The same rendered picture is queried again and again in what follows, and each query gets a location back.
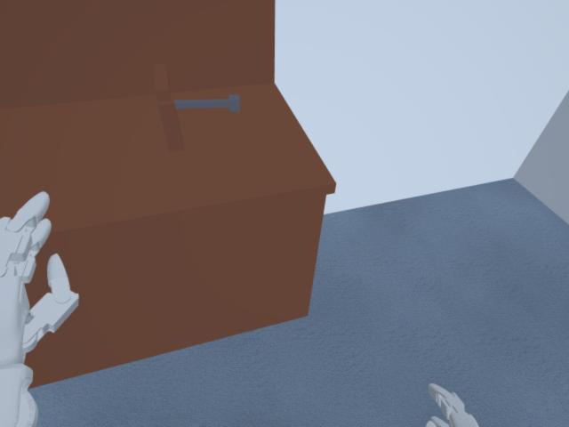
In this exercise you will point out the robot left forearm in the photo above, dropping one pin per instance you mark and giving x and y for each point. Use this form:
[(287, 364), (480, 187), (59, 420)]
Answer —
[(17, 407)]

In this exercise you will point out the right robot hand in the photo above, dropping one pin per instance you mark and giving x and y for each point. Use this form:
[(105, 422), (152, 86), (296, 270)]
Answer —
[(452, 408)]

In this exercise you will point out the counter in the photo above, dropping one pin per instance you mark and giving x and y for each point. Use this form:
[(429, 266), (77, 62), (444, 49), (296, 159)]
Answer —
[(176, 227)]

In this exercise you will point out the left robot hand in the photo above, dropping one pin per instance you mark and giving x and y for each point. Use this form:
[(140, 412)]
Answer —
[(20, 241)]

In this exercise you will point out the tap lever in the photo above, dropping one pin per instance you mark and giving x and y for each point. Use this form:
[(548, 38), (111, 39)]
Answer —
[(233, 103)]

